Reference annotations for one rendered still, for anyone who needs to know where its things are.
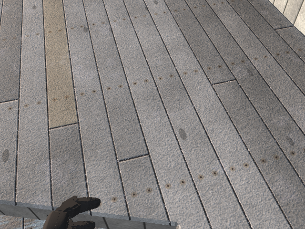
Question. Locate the left robot hand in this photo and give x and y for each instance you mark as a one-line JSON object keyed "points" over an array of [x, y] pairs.
{"points": [[61, 217]]}

